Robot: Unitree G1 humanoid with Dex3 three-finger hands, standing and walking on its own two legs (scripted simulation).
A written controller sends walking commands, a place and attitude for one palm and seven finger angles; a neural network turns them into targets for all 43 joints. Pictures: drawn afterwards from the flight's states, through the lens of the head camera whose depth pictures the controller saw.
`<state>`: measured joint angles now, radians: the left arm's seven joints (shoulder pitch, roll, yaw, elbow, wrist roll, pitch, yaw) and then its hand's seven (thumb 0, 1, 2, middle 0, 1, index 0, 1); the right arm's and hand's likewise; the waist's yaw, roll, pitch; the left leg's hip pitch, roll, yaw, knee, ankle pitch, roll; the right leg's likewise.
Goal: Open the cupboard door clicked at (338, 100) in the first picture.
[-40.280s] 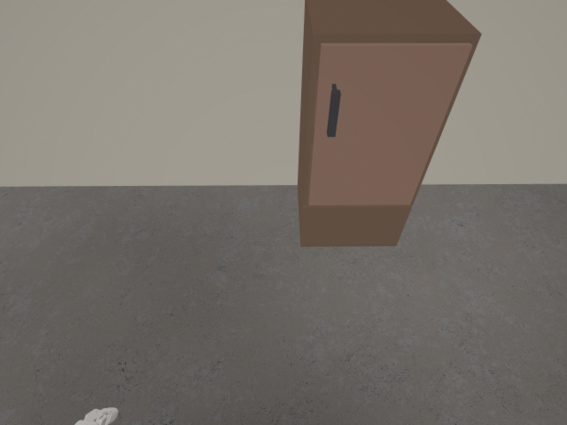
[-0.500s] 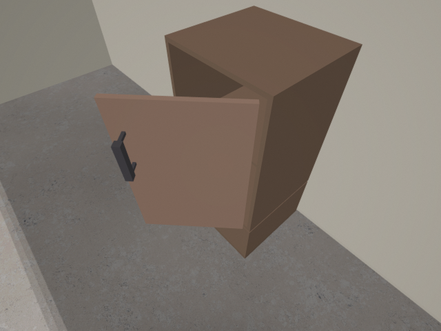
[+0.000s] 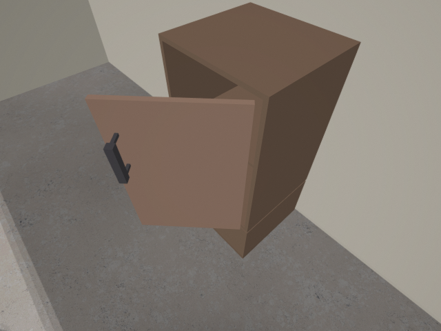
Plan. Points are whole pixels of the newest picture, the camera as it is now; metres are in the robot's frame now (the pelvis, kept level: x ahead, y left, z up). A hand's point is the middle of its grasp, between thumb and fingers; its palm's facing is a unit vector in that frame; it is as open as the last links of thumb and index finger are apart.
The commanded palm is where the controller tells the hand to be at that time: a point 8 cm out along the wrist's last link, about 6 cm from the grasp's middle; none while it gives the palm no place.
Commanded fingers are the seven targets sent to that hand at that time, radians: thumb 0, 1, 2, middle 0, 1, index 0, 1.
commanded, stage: look again from close up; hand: left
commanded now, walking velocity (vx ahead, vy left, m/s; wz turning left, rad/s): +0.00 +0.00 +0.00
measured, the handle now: (119, 158) +0.53 +0.31 -0.06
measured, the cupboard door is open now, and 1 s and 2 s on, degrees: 45 45 45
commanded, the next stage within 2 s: raise the hand with hooked fingers in 0.46 s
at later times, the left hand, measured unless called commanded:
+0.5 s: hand out of the picture -0.01 +0.23 -0.17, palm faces +0.02 -0.98 -0.21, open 7.4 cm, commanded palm none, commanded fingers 0.00 0.90 0.90 -0.20 -0.30 -0.20 -0.30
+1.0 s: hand out of the picture +0.13 +0.22 -0.09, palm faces +0.03 -1.00 +0.02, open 8.7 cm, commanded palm +0.11 +0.29 -0.06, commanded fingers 0.00 0.36 0.67 -0.24 -0.64 -0.24 -0.64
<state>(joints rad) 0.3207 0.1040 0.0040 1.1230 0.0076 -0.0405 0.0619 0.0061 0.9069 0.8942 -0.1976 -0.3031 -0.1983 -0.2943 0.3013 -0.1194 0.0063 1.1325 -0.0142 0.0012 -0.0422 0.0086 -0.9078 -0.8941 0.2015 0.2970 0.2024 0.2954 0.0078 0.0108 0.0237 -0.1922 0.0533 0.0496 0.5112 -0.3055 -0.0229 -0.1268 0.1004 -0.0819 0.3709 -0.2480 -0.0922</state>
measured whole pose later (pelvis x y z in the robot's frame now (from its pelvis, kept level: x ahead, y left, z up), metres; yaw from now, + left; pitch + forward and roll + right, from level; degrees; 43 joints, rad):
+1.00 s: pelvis -0.04 +0.03 -0.08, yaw +1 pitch +14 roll +0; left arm 0.47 0.19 0.14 0.17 -0.23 -0.52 -0.31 0.01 0.59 0.76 -0.22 -0.51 -0.23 -0.50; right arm 0.10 -0.28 -0.08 0.47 0.00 -0.20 0.02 0.01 -0.90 -0.89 0.20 0.30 0.20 0.30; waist 0.02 -0.08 -0.14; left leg -0.83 -0.02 0.07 1.11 -0.51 0.06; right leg -0.82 0.02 -0.09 1.10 -0.49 -0.08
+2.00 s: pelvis -0.06 +0.07 -0.08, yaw +1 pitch +15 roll -4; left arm 0.09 0.38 0.36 0.34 -0.35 -0.35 -0.47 -0.01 -0.48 0.31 -0.30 -1.19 -0.30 -1.18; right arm 0.24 -0.26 0.05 0.51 0.03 -0.19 -0.04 0.01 -0.90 -0.89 0.21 0.30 0.21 0.30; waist 0.01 0.03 -0.12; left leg -0.89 -0.02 0.03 1.11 -0.49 0.10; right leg -0.84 0.02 -0.13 1.02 -0.46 -0.03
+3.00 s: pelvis -0.06 +0.05 -0.09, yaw +1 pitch +17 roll -4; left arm -0.16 0.47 0.46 0.57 -0.36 -0.38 -0.56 -0.01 -0.50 0.30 -0.30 -1.20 -0.30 -1.20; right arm 0.25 -0.29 0.05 0.55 0.04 -0.16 -0.06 0.01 -0.90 -0.89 0.21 0.30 0.21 0.30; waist -0.01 0.02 -0.12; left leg -0.94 0.00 0.02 1.14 -0.50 0.07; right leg -0.89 0.05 -0.14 1.06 -0.47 -0.07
